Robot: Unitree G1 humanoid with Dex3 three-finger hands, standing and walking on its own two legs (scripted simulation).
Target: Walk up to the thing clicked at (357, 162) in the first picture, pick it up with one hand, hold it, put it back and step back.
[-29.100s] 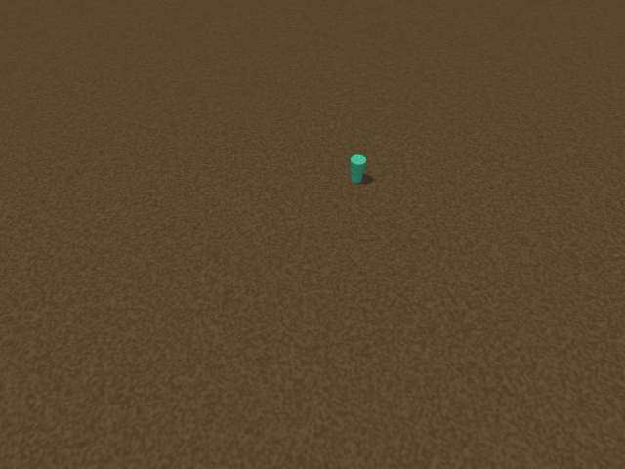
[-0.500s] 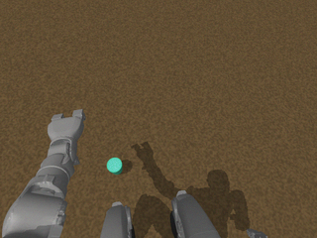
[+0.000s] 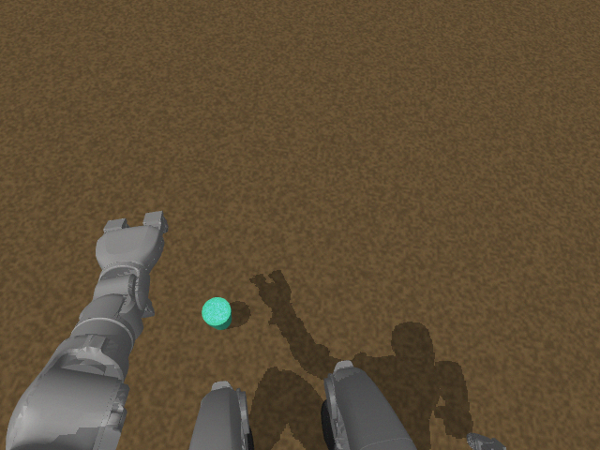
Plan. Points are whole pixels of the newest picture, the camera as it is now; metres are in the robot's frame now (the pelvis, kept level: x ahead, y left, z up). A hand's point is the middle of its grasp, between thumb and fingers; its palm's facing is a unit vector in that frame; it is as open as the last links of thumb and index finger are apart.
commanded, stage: go down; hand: left
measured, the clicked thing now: (219, 316) +0.43 +0.15 -0.59
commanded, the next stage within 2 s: none
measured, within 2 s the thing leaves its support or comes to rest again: neither
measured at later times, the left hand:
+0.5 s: hand (145, 275) +0.40 +0.20 -0.12, palm faces -0.44 -0.01 -0.90, open 14.3 cm
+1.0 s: hand (145, 271) +0.41 +0.20 -0.12, palm faces -0.41 +0.01 -0.91, open 14.3 cm
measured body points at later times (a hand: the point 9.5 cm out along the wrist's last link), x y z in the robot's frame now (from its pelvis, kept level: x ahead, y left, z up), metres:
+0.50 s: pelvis +0.00 +0.00 -0.01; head +0.14 +0.01 +0.42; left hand +0.42 +0.20 -0.07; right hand +0.04 -0.27 -0.13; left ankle +0.03 +0.12 -0.62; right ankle +0.05 -0.13 -0.62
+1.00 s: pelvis +0.00 +0.00 -0.01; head +0.14 +0.02 +0.42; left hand +0.42 +0.20 -0.07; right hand +0.04 -0.28 -0.13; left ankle +0.03 +0.12 -0.62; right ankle +0.05 -0.13 -0.62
